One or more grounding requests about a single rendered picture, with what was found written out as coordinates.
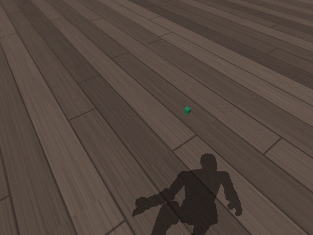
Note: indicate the cube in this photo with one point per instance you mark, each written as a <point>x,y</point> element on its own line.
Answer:
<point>187,110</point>

